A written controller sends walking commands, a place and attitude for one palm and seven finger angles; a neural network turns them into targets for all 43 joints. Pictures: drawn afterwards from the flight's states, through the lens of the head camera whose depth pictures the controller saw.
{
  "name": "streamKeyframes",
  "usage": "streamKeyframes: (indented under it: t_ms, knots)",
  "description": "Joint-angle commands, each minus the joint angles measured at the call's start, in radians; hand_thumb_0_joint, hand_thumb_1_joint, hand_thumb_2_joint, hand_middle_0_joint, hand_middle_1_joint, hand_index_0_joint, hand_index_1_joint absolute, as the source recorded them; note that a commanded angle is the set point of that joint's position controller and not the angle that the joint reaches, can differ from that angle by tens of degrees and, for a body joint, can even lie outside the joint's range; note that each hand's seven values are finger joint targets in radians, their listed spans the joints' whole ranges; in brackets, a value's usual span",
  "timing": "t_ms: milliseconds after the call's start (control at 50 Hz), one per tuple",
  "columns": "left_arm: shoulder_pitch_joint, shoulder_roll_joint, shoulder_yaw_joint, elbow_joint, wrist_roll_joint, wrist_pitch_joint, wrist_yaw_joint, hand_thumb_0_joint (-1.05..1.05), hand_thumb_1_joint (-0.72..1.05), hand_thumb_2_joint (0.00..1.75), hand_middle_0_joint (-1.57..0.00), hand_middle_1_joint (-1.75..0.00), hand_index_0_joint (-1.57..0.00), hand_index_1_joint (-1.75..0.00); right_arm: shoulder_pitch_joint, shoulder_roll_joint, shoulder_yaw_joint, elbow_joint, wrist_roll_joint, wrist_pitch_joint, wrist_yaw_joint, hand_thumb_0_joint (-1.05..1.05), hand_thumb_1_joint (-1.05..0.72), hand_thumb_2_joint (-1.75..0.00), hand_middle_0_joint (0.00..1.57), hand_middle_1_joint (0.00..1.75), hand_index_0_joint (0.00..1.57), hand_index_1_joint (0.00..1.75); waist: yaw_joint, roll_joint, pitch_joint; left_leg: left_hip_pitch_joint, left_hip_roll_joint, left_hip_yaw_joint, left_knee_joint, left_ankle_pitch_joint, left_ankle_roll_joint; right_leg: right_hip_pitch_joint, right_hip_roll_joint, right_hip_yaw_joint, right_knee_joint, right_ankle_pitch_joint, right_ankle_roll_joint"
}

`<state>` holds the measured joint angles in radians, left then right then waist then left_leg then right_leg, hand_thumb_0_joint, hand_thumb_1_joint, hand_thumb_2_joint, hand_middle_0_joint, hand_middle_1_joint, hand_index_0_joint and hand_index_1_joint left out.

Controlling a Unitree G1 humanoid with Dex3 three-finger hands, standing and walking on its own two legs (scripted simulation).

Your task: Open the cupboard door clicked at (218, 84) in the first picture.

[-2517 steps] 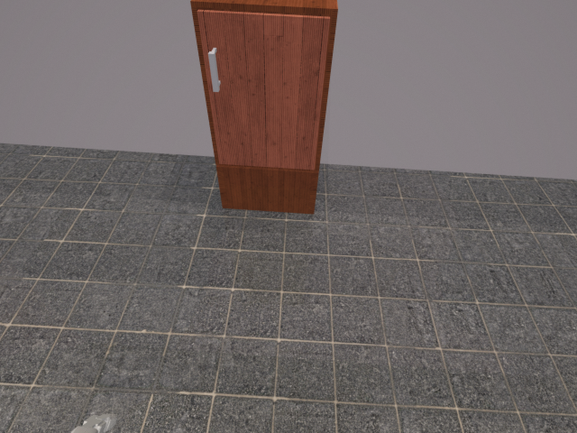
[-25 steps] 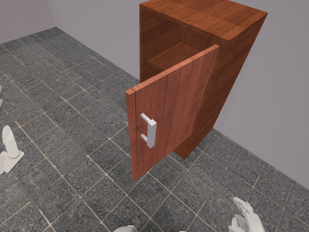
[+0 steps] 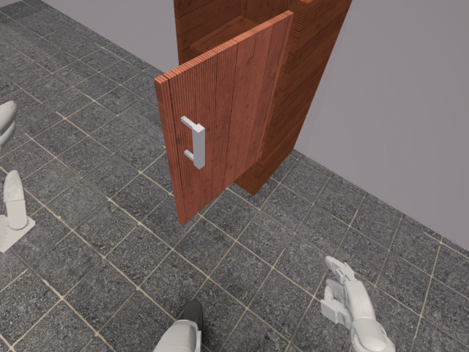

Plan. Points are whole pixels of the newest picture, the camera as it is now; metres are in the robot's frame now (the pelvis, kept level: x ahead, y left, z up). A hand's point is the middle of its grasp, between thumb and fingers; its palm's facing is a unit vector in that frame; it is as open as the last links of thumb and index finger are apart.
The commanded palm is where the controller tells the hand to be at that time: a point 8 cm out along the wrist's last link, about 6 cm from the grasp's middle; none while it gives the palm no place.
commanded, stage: stop stepping back and stand still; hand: left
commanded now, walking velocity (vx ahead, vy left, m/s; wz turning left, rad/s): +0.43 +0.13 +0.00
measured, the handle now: (193, 143) +0.53 +0.13 -0.03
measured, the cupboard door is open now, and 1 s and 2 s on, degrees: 84 84 84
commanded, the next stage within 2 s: let the arm hang, fingers relaxed in 1.10 s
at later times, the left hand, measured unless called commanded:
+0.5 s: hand out of the picture +0.18 +0.27 +0.19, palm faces +0.38 -0.79 -0.48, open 7.4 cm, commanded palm +0.10 +0.31 +0.20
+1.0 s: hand out of the picture +0.14 +0.27 +0.20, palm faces +0.40 -0.78 -0.49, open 7.4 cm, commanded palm +0.09 +0.32 +0.20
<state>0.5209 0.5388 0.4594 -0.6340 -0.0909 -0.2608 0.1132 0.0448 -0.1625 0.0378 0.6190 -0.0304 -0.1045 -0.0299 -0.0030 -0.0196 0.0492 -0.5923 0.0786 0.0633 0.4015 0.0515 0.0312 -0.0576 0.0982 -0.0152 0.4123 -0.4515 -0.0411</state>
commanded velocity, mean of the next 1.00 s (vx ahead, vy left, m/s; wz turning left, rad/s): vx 0.04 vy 0.02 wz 0.00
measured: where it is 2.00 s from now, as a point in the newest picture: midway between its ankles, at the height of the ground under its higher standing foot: outside the picture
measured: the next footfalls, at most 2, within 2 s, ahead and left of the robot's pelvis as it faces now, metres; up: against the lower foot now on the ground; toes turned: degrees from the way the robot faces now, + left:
left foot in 0.10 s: +0.15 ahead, +0.10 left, +0.00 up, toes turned +1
left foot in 1.06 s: +0.01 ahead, +0.14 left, +0.00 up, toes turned +2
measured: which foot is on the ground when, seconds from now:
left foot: down 0.00-0.00, up 0.02-0.08, down 0.10-0.90, up 0.92-1.00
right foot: down 0.00-1.00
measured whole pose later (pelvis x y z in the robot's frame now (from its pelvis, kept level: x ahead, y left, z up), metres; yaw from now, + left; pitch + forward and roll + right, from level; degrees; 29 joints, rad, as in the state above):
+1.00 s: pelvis -0.04 +0.02 +0.02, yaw +1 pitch +2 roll +1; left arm 0.63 0.44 0.44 -0.61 -0.05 -0.20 0.13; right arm 0.22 -0.18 0.02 0.61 -0.01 -0.12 -0.06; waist 0.00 -0.05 -0.03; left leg -0.50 -0.04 0.02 0.81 -0.26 -0.02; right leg -0.13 0.05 0.03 0.46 -0.35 -0.07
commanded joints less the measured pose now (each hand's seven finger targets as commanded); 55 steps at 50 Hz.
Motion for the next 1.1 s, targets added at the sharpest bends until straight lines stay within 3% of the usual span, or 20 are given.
streamKeyframes:
  t_ms: [0, 80, 120, 280, 320, 380, 420, 480, 520, 560, 660, 740, 780, 840, 860, 880, 900, 960, 1020, 1080]
  knots:
    - [0.143, 0.176, 0.232, -0.161, -0.023, -0.044, 0.036, 0.00, 0.90, 0.90, -0.20, -0.30, -0.20, -0.30, 0.006, -0.148, -0.054, -0.162, 0.044, -0.019, -0.031, 0.00, -0.90, -0.90, 0.20, 0.30, 0.20, 0.30, 0.008, -0.102, -0.240, 0.413, -0.081, -0.017, 0.338, -0.243, -0.031, -0.277, -0.286, 0.086, -0.078, 0.615, -0.001]
    - [0.054, 0.105, 0.149, 0.009, -0.005, 0.019, 0.041, 0.00, 0.90, 0.90, -0.20, -0.30, -0.20, -0.30, 0.061, -0.170, -0.048, -0.131, 0.036, -0.011, -0.057, 0.00, -0.90, -0.90, 0.20, 0.30, 0.20, 0.30, -0.034, 0.053, -0.086, 0.438, -0.032, -0.057, 0.184, -0.071, -0.003, -0.347, -0.223, 0.049, -0.037, 0.507, 0.041]
    - [-0.092, 0.073, 0.075, 0.135, 0.011, 0.019, 0.042, 0.00, 0.90, 0.90, -0.20, -0.30, -0.20, -0.30, 0.095, -0.195, -0.058, -0.110, 0.048, -0.025, -0.068, 0.00, -0.90, -0.90, 0.20, 0.30, 0.20, 0.30, -0.040, 0.001, 0.030, 0.414, -0.010, -0.101, 0.147, -0.122, 0.013, -0.380, -0.187, 0.057, -0.074, 0.436, 0.097]
    - [-0.158, 0.098, 0.032, -0.077, 0.046, -0.021, 0.046, 0.00, 0.90, 0.90, -0.20, -0.30, -0.20, -0.30, 0.069, -0.185, -0.070, -0.126, 0.035, -0.069, -0.069, 0.00, -0.90, -0.90, 0.20, 0.30, 0.20, 0.30, -0.019, -0.016, 0.023, 0.436, -0.055, -0.084, 0.197, -0.257, -0.015, -0.386, -0.229, 0.086, -0.170, 0.027, -0.031]
    - [-0.100, 0.125, 0.081, -0.148, 0.044, -0.032, 0.049, 0.00, 0.90, 0.90, -0.20, -0.30, -0.20, -0.30, 0.081, -0.182, -0.067, -0.131, 0.033, -0.085, -0.068, 0.00, -0.90, -0.90, 0.20, 0.30, 0.20, 0.30, -0.018, 0.126, -0.003, 0.471, -0.038, -0.117, 0.106, -0.260, -0.016, -0.362, -0.183, 0.038, -0.096, 0.030, -0.027]
    - [-0.020, 0.138, 0.152, -0.159, 0.039, -0.042, 0.057, 0.00, 0.90, 0.90, -0.20, -0.30, -0.20, -0.30, 0.083, -0.173, -0.063, -0.147, 0.015, -0.101, -0.071, 0.00, -0.90, -0.90, 0.20, 0.30, 0.20, 0.30, 0.009, 0.333, -0.072, 0.342, 0.059, -0.349, -0.246, -0.560, -0.007, -0.178, -0.021, -0.045, 0.105, -0.048, 0.015]
    - [0.003, 0.137, 0.178, -0.141, 0.036, -0.045, 0.061, 0.00, 0.90, 0.90, -0.20, -0.30, -0.20, -0.30, 0.107, -0.165, -0.065, -0.142, 0.003, -0.110, -0.074, 0.00, -0.90, -0.90, 0.20, 0.30, 0.20, 0.30, 0.009, 0.323, -0.124, 0.288, 0.077, -0.356, -0.310, -0.644, -0.040, -0.095, -0.007, -0.051, 0.143, -0.081, 0.006]
    - [0.111, 0.097, 0.168, -0.045, 0.013, -0.023, 0.048, 0.00, 0.90, 0.90, -0.20, -0.30, -0.20, -0.30, 0.121, -0.154, -0.072, -0.140, 0.014, -0.097, -0.066, 0.00, -0.90, -0.90, 0.20, 0.30, 0.20, 0.30, 0.006, 0.200, -0.199, 0.325, 0.016, -0.187, -0.183, -0.495, -0.068, -0.040, -0.032, -0.036, -0.038, -0.031, -0.006]
    - [0.144, 0.075, 0.150, -0.011, -0.002, -0.010, 0.042, 0.00, 0.90, 0.90, -0.20, -0.30, -0.20, -0.30, 0.129, -0.153, -0.079, -0.124, 0.024, -0.073, -0.054, 0.00, -0.90, -0.90, 0.20, 0.30, 0.20, 0.30, -0.014, 0.032, -0.197, 0.485, -0.055, -0.079, 0.123, -0.305, -0.056, -0.273, -0.169, 0.097, -0.174, -0.050, -0.039]
    - [0.145, 0.049, 0.119, 0.009, -0.012, 0.013, 0.041, 0.00, 0.90, 0.90, -0.20, -0.30, -0.20, -0.30, 0.125, -0.156, -0.079, -0.106, 0.027, -0.056, -0.052, 0.00, -0.90, -0.90, 0.20, 0.30, 0.20, 0.30, -0.013, -0.095, -0.165, 0.489, -0.050, -0.095, 0.266, -0.242, -0.048, -0.368, -0.255, 0.160, -0.193, 0.019, -0.084]
    - [-0.114, 0.033, 0.018, 0.049, 0.031, 0.041, 0.037, 0.00, 0.90, 0.90, -0.20, -0.30, -0.20, -0.30, 0.092, -0.181, -0.068, -0.095, 0.032, -0.082, -0.080, 0.00, -0.90, -0.90, 0.20, 0.30, 0.20, 0.30, -0.032, 0.006, -0.046, 0.539, -0.008, -0.120, 0.095, -0.111, -0.006, -0.377, -0.150, 0.064, -0.071, 0.233, 0.023]
    - [-0.291, 0.076, 0.027, -0.026, 0.059, 0.017, 0.048, 0.00, 0.90, 0.90, -0.20, -0.30, -0.20, -0.30, 0.061, -0.190, -0.052, -0.106, 0.017, -0.106, -0.100, 0.00, -0.90, -0.90, 0.20, 0.30, 0.20, 0.30, -0.004, 0.262, 0.027, 0.305, 0.102, -0.388, -0.324, -0.737, -0.026, -0.232, -0.023, 0.000, 0.151, -0.068, 0.027]
    - [-0.273, 0.080, 0.047, -0.082, 0.064, 0.018, 0.060, 0.00, 0.90, 0.90, -0.20, -0.30, -0.20, -0.30, 0.087, -0.159, -0.047, -0.123, 0.012, -0.115, -0.095, 0.00, -0.90, -0.90, 0.20, 0.30, 0.20, 0.30, 0.018, 0.262, -0.021, 0.213, 0.114, -0.373, -0.413, -0.802, -0.063, -0.104, -0.009, -0.022, 0.233, -0.092, 0.012]
    - [-0.051, 0.112, 0.114, -0.129, 0.055, 0.025, 0.058, 0.00, 0.90, 0.90, -0.20, -0.30, -0.20, -0.30, 0.104, -0.146, -0.067, -0.157, 0.016, -0.109, -0.069, 0.00, -0.90, -0.90, 0.20, 0.30, 0.20, 0.30, 0.042, 0.201, -0.165, 0.194, 0.001, -0.145, -0.226, -0.625, -0.086, 0.058, -0.035, -0.016, 0.024, -0.062, -0.025]
    - [0.033, 0.113, 0.125, -0.134, 0.052, 0.026, 0.052, 0.00, 0.90, 0.90, -0.20, -0.30, -0.20, -0.30, 0.099, -0.128, -0.067, -0.171, 0.024, -0.094, -0.057, 0.00, -0.90, -0.90, 0.20, 0.30, 0.20, 0.30, 0.036, 0.032, -0.182, 0.284, -0.089, -0.032, 0.070, -0.463, -0.080, -0.082, -0.159, 0.147, -0.151, -0.119, -0.064]
    - [0.063, 0.107, 0.125, -0.170, 0.040, 0.032, 0.046, 0.00, 0.90, 0.90, -0.20, -0.30, -0.20, -0.30, 0.080, -0.138, -0.080, -0.166, 0.026, -0.071, -0.047, 0.00, -0.90, -0.90, 0.20, 0.30, 0.20, 0.30, 0.028, -0.136, -0.130, 0.344, -0.134, -0.057, 0.421, -0.350, -0.071, -0.352, -0.357, 0.420, -0.305, -0.214, -0.131]
    - [0.065, 0.083, 0.126, -0.179, 0.032, 0.035, 0.047, 0.00, 0.90, 0.90, -0.20, -0.30, -0.20, -0.30, 0.081, -0.146, -0.085, -0.142, 0.024, -0.050, -0.039, 0.00, -0.90, -0.90, 0.20, 0.30, 0.20, 0.30, 0.019, -0.126, -0.079, 0.213, -0.121, -0.079, 0.591, -0.334, -0.067, -0.367, -0.414, 0.435, -0.306, -0.099, -0.177]
    - [0.093, 0.051, 0.134, -0.045, 0.026, 0.020, 0.049, 0.00, 0.90, 0.90, -0.20, -0.30, -0.20, -0.30, 0.094, -0.118, -0.068, -0.132, 0.036, -0.050, -0.034, 0.00, -0.90, -0.90, 0.20, 0.30, 0.20, 0.30, -0.015, -0.026, -0.090, 0.083, -0.039, -0.085, 0.385, -0.354, -0.057, -0.111, -0.325, 0.224, -0.101, 0.438, -0.130]
    - [0.028, 0.016, 0.082, 0.077, 0.038, 0.022, 0.063, 0.00, 0.90, 0.90, -0.20, -0.30, -0.20, -0.30, 0.119, -0.144, -0.065, -0.094, 0.041, -0.075, -0.070, 0.00, -0.90, -0.90, 0.20, 0.30, 0.20, 0.30, -0.019, 0.026, -0.131, 0.364, -0.068, -0.017, 0.029, -0.097, -0.016, -0.074, -0.219, 0.110, 0.055, 0.785, -0.001]
    - [-0.068, 0.040, 0.045, 0.047, 0.046, 0.019, 0.055, 0.00, 0.90, 0.90, -0.20, -0.30, -0.20, -0.30, 0.148, -0.195, -0.088, -0.105, 0.053, -0.089, -0.071, 0.00, -0.90, -0.90, 0.20, 0.30, 0.20, 0.30, -0.009, 0.083, -0.226, 0.692, 0.112, -0.150, 0.098, 0.536, 0.065, -0.266, -0.121, 0.049, 0.229, 0.520, 0.097]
